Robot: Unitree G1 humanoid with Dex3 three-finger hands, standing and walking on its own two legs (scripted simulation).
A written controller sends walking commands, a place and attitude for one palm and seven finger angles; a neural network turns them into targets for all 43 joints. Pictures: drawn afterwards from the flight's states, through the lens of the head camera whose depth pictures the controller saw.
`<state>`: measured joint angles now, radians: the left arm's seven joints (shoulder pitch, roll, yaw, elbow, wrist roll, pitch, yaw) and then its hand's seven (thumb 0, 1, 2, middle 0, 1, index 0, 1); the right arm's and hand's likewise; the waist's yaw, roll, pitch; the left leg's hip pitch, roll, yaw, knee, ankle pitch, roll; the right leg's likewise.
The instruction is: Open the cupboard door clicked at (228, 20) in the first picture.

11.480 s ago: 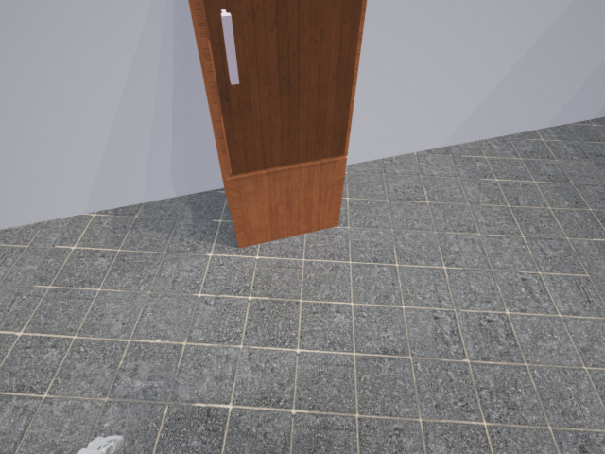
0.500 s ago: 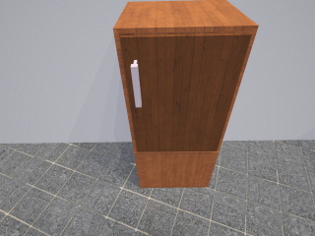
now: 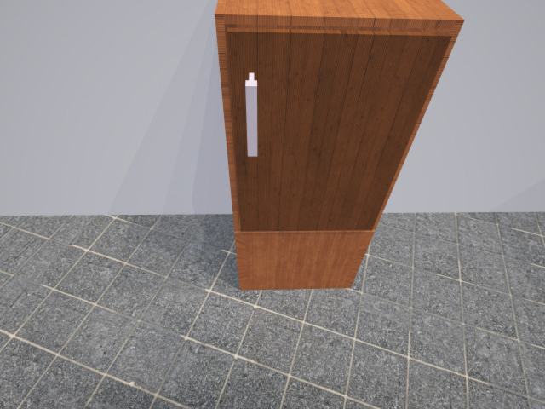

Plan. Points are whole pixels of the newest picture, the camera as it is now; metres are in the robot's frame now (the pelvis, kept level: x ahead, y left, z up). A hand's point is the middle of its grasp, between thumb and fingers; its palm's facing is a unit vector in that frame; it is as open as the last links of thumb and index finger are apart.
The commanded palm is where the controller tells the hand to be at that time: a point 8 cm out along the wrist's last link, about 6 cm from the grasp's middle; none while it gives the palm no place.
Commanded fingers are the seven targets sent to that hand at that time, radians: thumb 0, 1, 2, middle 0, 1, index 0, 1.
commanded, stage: come to a stop and stand still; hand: left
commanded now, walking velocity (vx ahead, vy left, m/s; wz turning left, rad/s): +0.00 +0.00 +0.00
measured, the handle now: (252, 116) +0.66 +0.07 +0.08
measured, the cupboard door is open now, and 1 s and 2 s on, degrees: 0 0 0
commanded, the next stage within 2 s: look again from close up in 0.22 s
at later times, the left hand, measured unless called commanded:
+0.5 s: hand out of the picture -0.03 +0.14 -0.17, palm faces +0.04 -0.99 -0.16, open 7.4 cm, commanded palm none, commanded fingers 0.00 0.90 0.90 -0.20 -0.30 -0.20 -0.30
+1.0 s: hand out of the picture +0.02 +0.13 -0.17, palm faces +0.02 -0.98 -0.18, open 7.3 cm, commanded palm none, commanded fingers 0.00 0.90 0.90 -0.20 -0.30 -0.20 -0.30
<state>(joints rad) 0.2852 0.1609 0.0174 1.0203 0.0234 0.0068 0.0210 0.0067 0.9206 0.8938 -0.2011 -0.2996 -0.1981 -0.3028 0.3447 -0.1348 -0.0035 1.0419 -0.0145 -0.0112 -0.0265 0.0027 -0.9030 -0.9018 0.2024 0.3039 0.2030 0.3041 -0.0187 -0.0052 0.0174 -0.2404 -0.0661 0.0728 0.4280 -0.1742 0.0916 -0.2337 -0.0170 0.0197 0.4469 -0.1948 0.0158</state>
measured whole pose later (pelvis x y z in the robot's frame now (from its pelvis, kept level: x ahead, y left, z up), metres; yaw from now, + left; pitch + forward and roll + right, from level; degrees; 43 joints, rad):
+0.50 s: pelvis +0.00 -0.02 +0.00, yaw +0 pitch -1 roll +0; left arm 0.37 0.13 -0.01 1.08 0.03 0.00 0.02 0.00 0.91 0.89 -0.20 -0.30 -0.20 -0.30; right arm 0.29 -0.17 0.00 1.07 -0.01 -0.01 -0.02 0.00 -0.90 -0.90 0.20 0.30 0.20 0.30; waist 0.00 0.00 0.00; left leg -0.25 -0.05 0.06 0.41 -0.16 0.07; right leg -0.24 0.00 0.00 0.44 -0.19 0.00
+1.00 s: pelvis +0.02 -0.04 +0.00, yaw +0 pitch -1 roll +0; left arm 0.32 0.14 -0.01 1.09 0.02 -0.02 0.03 0.01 0.92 0.89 -0.20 -0.30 -0.20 -0.30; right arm 0.30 -0.13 0.02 1.12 -0.01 -0.02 -0.03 0.00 -0.90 -0.90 0.20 0.30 0.20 0.30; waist -0.01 0.00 0.01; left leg -0.20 -0.03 0.05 0.40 -0.19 0.04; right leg -0.19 0.02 0.00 0.42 -0.22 -0.02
